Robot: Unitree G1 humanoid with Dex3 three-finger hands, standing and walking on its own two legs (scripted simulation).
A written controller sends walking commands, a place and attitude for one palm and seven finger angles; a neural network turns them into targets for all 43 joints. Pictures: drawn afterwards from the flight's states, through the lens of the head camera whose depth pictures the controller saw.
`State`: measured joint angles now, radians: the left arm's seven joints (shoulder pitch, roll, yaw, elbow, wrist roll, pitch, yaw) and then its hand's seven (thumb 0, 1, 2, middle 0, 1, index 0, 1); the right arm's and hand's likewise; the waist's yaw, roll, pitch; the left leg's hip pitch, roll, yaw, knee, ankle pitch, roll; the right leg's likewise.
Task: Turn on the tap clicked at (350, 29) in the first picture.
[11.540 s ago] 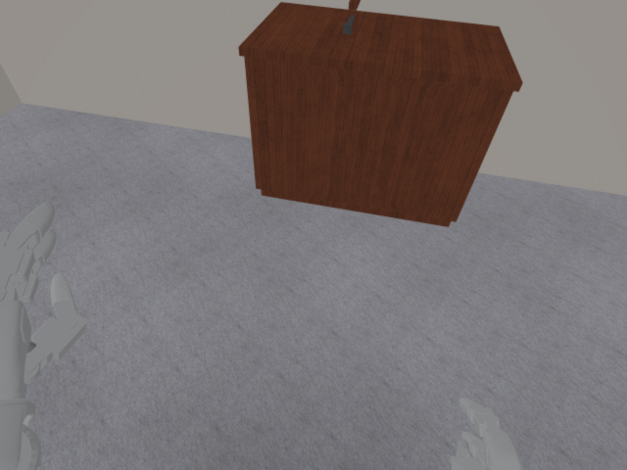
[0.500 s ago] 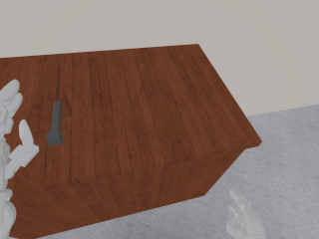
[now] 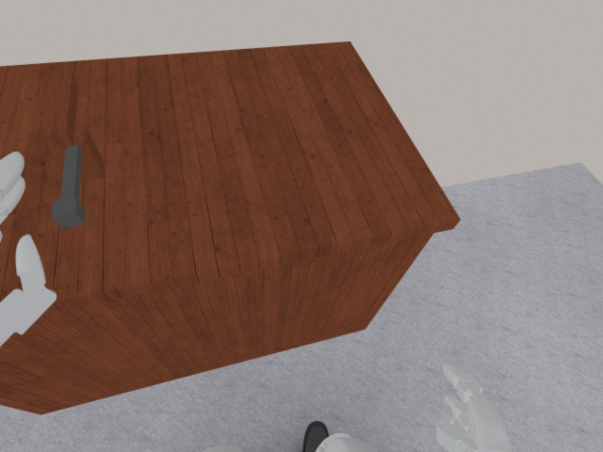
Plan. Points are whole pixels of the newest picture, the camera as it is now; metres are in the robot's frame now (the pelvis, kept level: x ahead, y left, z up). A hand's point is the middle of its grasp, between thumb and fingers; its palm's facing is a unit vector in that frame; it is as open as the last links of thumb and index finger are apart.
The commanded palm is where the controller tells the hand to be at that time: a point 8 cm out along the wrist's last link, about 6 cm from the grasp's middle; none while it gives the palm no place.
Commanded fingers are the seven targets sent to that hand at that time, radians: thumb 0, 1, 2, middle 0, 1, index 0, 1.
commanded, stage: come to a stop and stand still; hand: left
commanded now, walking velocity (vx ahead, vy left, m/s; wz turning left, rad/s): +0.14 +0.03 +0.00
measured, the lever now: (68, 213) +0.38 +0.34 +0.05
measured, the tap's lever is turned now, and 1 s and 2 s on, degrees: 0 0 0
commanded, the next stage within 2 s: look again from close up in 0.80 s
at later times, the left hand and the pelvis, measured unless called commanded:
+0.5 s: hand out of the picture +0.21 +0.29 +0.19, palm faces +0.46 -0.78 -0.42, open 7.4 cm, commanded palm +0.13 +0.29 +0.18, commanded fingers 0.00 0.90 0.90 -0.20 -0.30 -0.20 -0.30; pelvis -0.03 +0.01 +0.00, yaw +0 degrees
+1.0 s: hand out of the picture +0.20 +0.28 +0.16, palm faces +0.41 -0.86 -0.29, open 7.4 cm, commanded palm +0.14 +0.31 +0.18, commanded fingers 0.00 0.90 0.90 -0.20 -0.30 -0.20 -0.30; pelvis -0.02 +0.03 +0.01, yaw +0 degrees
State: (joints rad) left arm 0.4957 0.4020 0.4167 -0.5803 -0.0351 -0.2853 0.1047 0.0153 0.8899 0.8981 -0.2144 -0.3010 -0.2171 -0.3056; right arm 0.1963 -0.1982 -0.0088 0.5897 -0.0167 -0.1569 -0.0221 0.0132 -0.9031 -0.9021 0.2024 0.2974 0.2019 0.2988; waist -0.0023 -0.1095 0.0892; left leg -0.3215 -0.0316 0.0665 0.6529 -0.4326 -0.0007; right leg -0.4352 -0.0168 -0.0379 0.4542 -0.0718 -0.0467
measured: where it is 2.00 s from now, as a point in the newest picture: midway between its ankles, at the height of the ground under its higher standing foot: outside the picture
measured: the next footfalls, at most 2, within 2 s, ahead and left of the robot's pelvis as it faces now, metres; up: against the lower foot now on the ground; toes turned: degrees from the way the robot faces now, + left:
left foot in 0.04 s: +0.01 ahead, +0.11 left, +0.00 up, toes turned +3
right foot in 0.22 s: +0.06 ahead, -0.09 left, +0.00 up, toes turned +2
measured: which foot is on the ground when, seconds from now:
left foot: up 0.00-0.02, down 0.04-1.00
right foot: down 0.00-0.06, up 0.08-0.20, down 0.22-1.00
